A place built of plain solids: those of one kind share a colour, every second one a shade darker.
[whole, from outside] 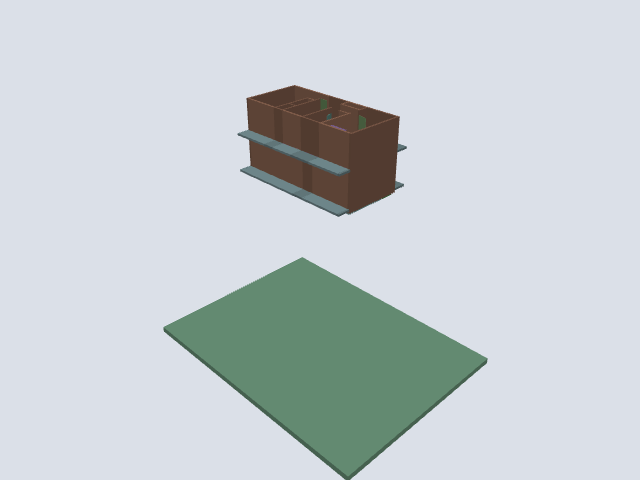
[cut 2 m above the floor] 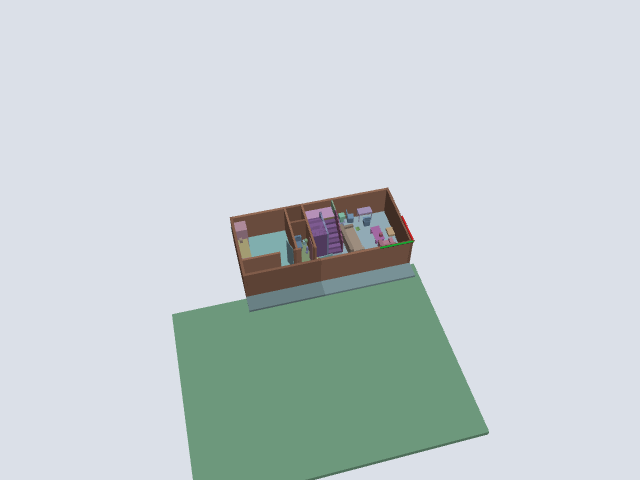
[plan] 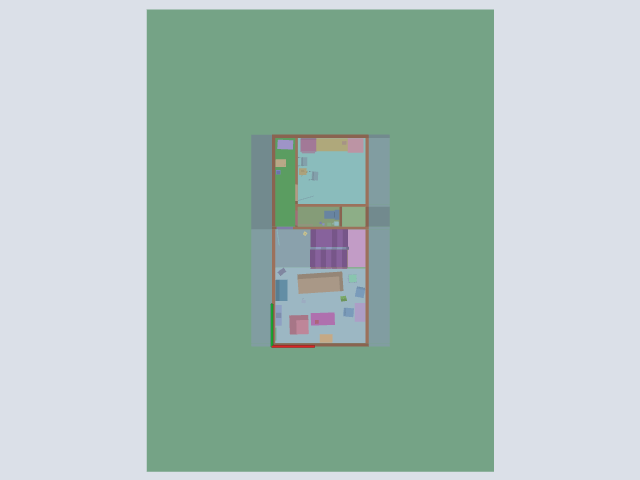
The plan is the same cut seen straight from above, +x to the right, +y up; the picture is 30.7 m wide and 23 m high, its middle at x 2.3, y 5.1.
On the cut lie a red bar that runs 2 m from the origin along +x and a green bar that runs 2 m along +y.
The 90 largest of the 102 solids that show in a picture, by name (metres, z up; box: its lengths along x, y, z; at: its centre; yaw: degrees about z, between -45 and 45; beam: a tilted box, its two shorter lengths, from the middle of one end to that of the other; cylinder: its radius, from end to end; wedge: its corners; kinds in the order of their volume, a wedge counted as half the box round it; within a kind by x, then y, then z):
{
 "under_1": {"box": [16.64, 22.15, 0.5], "at": [2.32, 5.08, -15.53]},
 "wall_1": {"box": [0.16, 3.51, 2.36], "at": [0.08, 1.92, 4.0]},
 "wall_2": {"box": [0.16, 5.45, 2.82], "at": [0.08, 2.88, 1.11]},
 "wall_3": {"box": [0.16, 1.81, 2.36], "at": [0.08, 4.71, 4.0]},
 "wall_4": {"box": [0.16, 1.59, 2.36], "at": [0.08, 6.54, 4.0]},
 "wall_5": {"box": [0.16, 4.25, 2.82], "at": [0.08, 7.87, 1.11]},
 "wall_6": {"box": [0.16, 2.53, 2.36], "at": [0.08, 8.72, 4.0]},
 "wall_7": {"box": [0.22, 0.13, 2.82], "at": [0.11, 5.67, 1.11]},
 "wall_8": {"box": [0.95, 0.13, 2.36], "at": [0.47, 7.39, 4.0]},
 "wall_9": {"box": [0.13, 1.59, 2.36], "at": [0.82, 6.54, 4.0]},
 "wall_10": {"box": [0.13, 0.18, 2.82], "at": [1.18, 6.6, 1.11]},
 "wall_11": {"box": [0.13, 0.15, 2.82], "at": [1.18, 6.89, 1.11]},
 "wall_12": {"box": [0.13, 2.23, 2.82], "at": [1.18, 8.88, 1.11]},
 "wall_13": {"box": [4.64, 0.16, 5.48], "at": [2.32, 0.08, 2.44]},
 "wall_14": {"box": [4.64, 0.16, 5.48], "at": [2.32, 10.07, 2.44]},
 "wall_15": {"box": [3.63, 0.13, 2.36], "at": [2.83, 3.73, 4.0]},
 "wall_16": {"box": [3.63, 0.13, 2.82], "at": [2.83, 5.67, 1.11]},
 "wall_17": {"box": [3.53, 0.13, 2.82], "at": [2.88, 6.75, 1.11]},
 "wall_18": {"box": [3.2, 0.13, 2.36], "at": [3.04, 3.0, 4.0]},
 "wall_19": {"box": [2.9, 0.13, 2.36], "at": [3.19, 7.39, 4.0]},
 "wall_20": {"box": [2.8, 0.13, 2.36], "at": [3.24, 5.67, 4.0]},
 "wall_21": {"box": [0.13, 0.95, 2.82], "at": [3.29, 6.21, 1.11]},
 "wall_22": {"box": [0.16, 2.77, 2.36], "at": [4.56, 1.54, 4.0]},
 "wall_23": {"box": [0.16, 5.45, 2.82], "at": [4.56, 2.88, 1.11]},
 "wall_24": {"box": [0.16, 0.61, 2.36], "at": [4.56, 3.37, 4.0]},
 "wall_25": {"box": [0.16, 1.81, 2.36], "at": [4.56, 4.71, 4.0]},
 "wall_26": {"box": [0.16, 0.95, 2.82], "at": [4.56, 6.21, 1.11]},
 "wall_27": {"box": [0.16, 1.59, 2.36], "at": [4.56, 6.54, 4.0]},
 "wall_28": {"box": [0.16, 3.17, 2.82], "at": [4.56, 8.4, 1.11]},
 "wall_29": {"box": [0.16, 2.53, 2.36], "at": [4.56, 8.72, 4.0]},
 "stair_1": {"box": [0.28, 0.85, 2.94], "at": [1.98, 5.18, 1.17]},
 "stair_2": {"box": [0.53, 0.85, 2.77], "at": [2.1, 5.18, 1.08]},
 "stair_3": {"box": [0.78, 0.85, 2.59], "at": [2.23, 5.18, 1.0]},
 "stair_4": {"box": [1.04, 0.85, 2.41], "at": [2.36, 5.18, 0.91]},
 "stair_5": {"box": [1.29, 0.85, 2.24], "at": [2.49, 5.18, 0.82]},
 "stair_6": {"box": [1.55, 0.85, 2.06], "at": [2.61, 5.18, 0.73]},
 "stair_7": {"box": [1.8, 0.85, 0.48], "at": [2.72, 4.23, -0.06]},
 "stair_8": {"box": [1.8, 0.85, 1.89], "at": [2.74, 5.18, 0.64]},
 "stair_9": {"box": [1.55, 0.85, 0.65], "at": [2.85, 4.23, 0.03]},
 "stair_10": {"box": [1.29, 0.85, 0.83], "at": [2.98, 4.23, 0.11]},
 "stair_11": {"box": [1.04, 0.85, 1.0], "at": [3.1, 4.23, 0.2]},
 "stair_12": {"box": [0.78, 0.85, 1.18], "at": [3.23, 4.23, 0.29]},
 "stair_13": {"box": [0.53, 0.85, 1.36], "at": [3.36, 4.23, 0.38]},
 "stair_14": {"box": [0.28, 0.85, 1.53], "at": [3.48, 4.23, 0.47]},
 "floor_living_1": {"box": [1.68, 1.81, 0.5], "at": [1.0, 4.71, -0.25]},
 "floor_living_2": {"box": [4.32, 3.64, 0.5], "at": [2.32, 1.98, -0.25]},
 "floor_kitchen_1": {"box": [3.24, 3.17, 0.5], "at": [2.86, 8.4, -0.25]},
 "upper_floor_next_1": {"box": [1.0, 5.45, 0.16], "at": [-0.5, 2.88, -0.08]},
 "upper_floor_next_2": {"box": [1.0, 4.25, 0.16], "at": [-0.5, 7.87, -0.08]},
 "upper_floor_next_3": {"box": [1.0, 0.16, 0.16], "at": [5.14, 0.08, -0.08]},
 "upper_floor_next_4": {"box": [1.0, 2.77, 0.16], "at": [5.14, 1.54, 2.74]},
 "upper_floor_next_5": {"box": [1.0, 5.45, 0.16], "at": [5.14, 2.88, -0.08]},
 "upper_floor_next_6": {"box": [1.0, 0.61, 0.16], "at": [5.14, 3.37, 2.74]},
 "upper_floor_next_7": {"box": [1.0, 1.81, 0.16], "at": [5.14, 4.71, 2.74]},
 "upper_floor_next_8": {"box": [1.0, 0.95, 0.16], "at": [5.14, 6.21, -0.08]},
 "upper_floor_next_9": {"box": [1.0, 1.59, 0.16], "at": [5.14, 6.54, 2.74]},
 "upper_floor_next_10": {"box": [1.0, 3.17, 0.16], "at": [5.14, 8.4, -0.08]},
 "upper_floor_next_11": {"box": [1.0, 2.53, 0.16], "at": [5.14, 8.72, 2.74]},
 "stair_landing_1": {"box": [0.86, 1.81, 1.71], "at": [4.05, 4.71, 0.55]},
 "floor_hall_1": {"box": [0.95, 4.25, 0.5], "at": [0.64, 7.87, -0.25]},
 "floor_wc_1": {"box": [1.99, 0.95, 0.5], "at": [2.23, 6.21, -0.25]},
 "sofa_1": {"box": [0.17, 0.92, 0.18], "at": [1.33, 2.97, 0.54], "yaw": 3.8},
 "sofa_2": {"box": [2.16, 0.23, 0.39], "at": [2.3, 3.41, 0.65], "yaw": 3.8},
 "sofa_3": {"box": [2.16, 0.93, 0.34], "at": [2.32, 3.05, 0.28], "yaw": 3.8},
 "sofa_4": {"box": [0.17, 0.92, 0.18], "at": [3.31, 3.11, 0.54], "yaw": 3.8},
 "fridge_1": {"box": [0.75, 0.7, 1.72], "at": [4.01, 9.63, 0.86]},
 "floor_larder_1": {"box": [1.12, 0.95, 0.5], "at": [3.92, 6.21, -0.25]},
 "armchair_club_1": {"box": [0.33, 0.92, 0.38], "at": [1.01, 1.03, 0.61], "yaw": 1.4},
 "armchair_club_2": {"box": [0.9, 0.92, 0.35], "at": [1.3, 1.04, 0.24], "yaw": 1.4},
 "armchair_club_3": {"box": [0.87, 0.24, 0.18], "at": [1.31, 1.38, 0.51], "yaw": 1.4},
 "armchair_club_4": {"box": [0.87, 0.24, 0.18], "at": [1.32, 0.7, 0.51], "yaw": 1.4},
 "range_cooker_1": {"box": [0.76, 0.65, 0.94], "at": [1.74, 9.65, 0.47]},
 "drying_rack_1": {"box": [0.19, 1.02, 0.35], "at": [0.26, 2.68, 0.71]},
 "drying_rack_2": {"box": [0.57, 1.02, 0.53], "at": [0.46, 2.68, 0.27]},
 "drying_rack_3": {"box": [0.19, 1.02, 0.35], "at": [0.65, 2.68, 0.71]},
 "stair_landO_pan_1": {"box": [0.86, 0.08, 2.66], "at": [4.05, 3.76, 1.03]},
 "toy_shelf_1": {"box": [0.3, 1.0, 0.6], "at": [0.32, 1.49, 0.3]},
 "leaf_bedroom_door_1": {"box": [0.035, 0.79, 2.03], "at": [0.24, 3.28, 3.83], "yaw": 1.0},
 "leaf_bedroom_door_2": {"box": [0.035, 0.79, 2.03], "at": [1.06, 7.84, 3.83], "yaw": -13.0},
 "stair_mid_1": {"box": [0.25, 0.11, 3.84], "at": [1.97, 4.71, 1.62]},
 "small_desk_1": {"box": [0.5, 0.9, 0.13], "at": [4.22, 1.63, 0.68]},
 "leaf_kitchen_door_1": {"box": [0.79, 0.035, 2.03], "at": [1.61, 7.1, 1.02], "yaw": 16.0},
 "recycling_tote_1": {"box": [0.5, 0.37, 0.29], "at": [0.42, 8.78, 0.14]},
 "floor_gap_kitchen_door_1": {"box": [0.13, 0.79, 0.5], "at": [1.18, 7.37, -0.25]},
 "leaf_wc_door_1": {"box": [0.71, 0.035, 2.03], "at": [1.59, 5.82, 1.02]},
 "suitcase_1": {"box": [0.62, 0.42, 0.19], "at": [2.59, 0.38, 0.1]},
 "wc_1": {"box": [0.21, 0.48, 0.45], "at": [3.12, 6.31, 0.56]},
 "counter_run_1": {"box": [1.51, 0.64, 0.038], "at": [2.88, 9.66, 0.9]},
 "table_lamp_1": {"box": [0.37, 0.37, 0.26], "at": [3.87, 3.26, 1.0], "yaw": 4.3},
 "rug_1": {"box": [0.75, 0.45, 0.08], "at": [0.64, 9.67, -0.03], "yaw": -2.4}
}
